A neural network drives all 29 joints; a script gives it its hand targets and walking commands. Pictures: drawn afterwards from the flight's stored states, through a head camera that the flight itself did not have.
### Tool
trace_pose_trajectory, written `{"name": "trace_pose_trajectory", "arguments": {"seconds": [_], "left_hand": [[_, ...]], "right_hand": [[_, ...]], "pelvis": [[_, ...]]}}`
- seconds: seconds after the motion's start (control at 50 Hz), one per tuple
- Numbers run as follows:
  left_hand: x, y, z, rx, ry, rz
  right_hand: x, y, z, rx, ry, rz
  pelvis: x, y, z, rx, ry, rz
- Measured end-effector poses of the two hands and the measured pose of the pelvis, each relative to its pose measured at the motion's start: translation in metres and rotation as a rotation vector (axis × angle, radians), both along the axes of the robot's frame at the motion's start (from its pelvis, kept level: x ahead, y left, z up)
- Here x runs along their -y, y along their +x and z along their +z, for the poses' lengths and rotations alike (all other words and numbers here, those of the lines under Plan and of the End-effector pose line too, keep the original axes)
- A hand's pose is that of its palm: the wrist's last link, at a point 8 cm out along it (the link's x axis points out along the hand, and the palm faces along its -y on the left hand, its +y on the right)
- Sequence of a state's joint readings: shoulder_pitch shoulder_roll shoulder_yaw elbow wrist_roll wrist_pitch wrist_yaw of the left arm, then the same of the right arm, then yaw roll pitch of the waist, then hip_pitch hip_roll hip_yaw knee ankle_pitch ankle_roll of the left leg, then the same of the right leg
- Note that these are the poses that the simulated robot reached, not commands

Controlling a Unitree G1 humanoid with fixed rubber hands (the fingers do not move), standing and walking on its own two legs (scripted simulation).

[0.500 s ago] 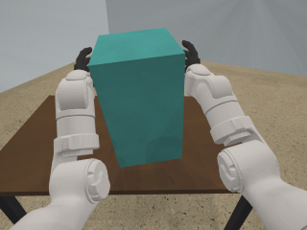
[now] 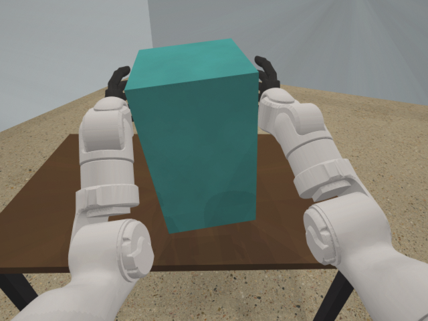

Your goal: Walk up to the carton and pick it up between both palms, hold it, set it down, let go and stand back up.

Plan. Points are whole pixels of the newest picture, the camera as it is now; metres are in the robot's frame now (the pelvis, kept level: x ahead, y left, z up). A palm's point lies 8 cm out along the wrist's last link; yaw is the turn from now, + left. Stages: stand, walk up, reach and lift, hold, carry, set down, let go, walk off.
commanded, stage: hold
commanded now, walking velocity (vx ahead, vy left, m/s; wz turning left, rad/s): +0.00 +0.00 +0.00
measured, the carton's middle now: (199, 138) +0.36 +0.00 +0.24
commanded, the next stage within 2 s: none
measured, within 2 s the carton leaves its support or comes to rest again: neither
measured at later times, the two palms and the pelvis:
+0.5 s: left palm (117, 109) +0.38 +0.14 +0.29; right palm (267, 98) +0.37 -0.12 +0.30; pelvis +0.00 +0.00 +0.00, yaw +0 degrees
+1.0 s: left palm (116, 109) +0.37 +0.14 +0.30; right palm (267, 98) +0.37 -0.12 +0.31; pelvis +0.00 +0.00 +0.00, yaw +0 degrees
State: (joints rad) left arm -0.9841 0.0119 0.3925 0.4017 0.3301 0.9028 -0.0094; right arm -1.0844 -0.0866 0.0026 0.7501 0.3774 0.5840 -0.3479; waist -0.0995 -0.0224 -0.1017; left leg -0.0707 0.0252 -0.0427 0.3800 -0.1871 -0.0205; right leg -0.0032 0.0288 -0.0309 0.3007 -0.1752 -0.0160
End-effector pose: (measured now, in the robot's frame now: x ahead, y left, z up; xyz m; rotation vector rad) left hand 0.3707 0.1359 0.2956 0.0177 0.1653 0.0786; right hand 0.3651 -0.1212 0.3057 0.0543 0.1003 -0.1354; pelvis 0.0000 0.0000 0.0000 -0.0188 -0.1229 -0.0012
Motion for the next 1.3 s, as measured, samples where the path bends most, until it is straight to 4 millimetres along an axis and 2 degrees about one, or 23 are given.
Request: {"name": "trace_pose_trajectory", "arguments": {"seconds": [0.66,1.3], "left_hand": [[-0.0006,0.0045,-0.0028,0.004,-0.003,-0.001],[0.001,0.0026,0.0017,-0.001,0.002,0.001]], "right_hand": [[-0.0005,0.0039,-0.0019,-0.002,-0.006,0.0],[0.0008,0.0017,0.0013,-0.014,-0.005,-0.004]], "pelvis": [[-0.0008,0.0055,0.0002,-0.005,-0.002,0.001],[0.0003,-0.0002,0.0,-0.018,0.0,0.0]]}}
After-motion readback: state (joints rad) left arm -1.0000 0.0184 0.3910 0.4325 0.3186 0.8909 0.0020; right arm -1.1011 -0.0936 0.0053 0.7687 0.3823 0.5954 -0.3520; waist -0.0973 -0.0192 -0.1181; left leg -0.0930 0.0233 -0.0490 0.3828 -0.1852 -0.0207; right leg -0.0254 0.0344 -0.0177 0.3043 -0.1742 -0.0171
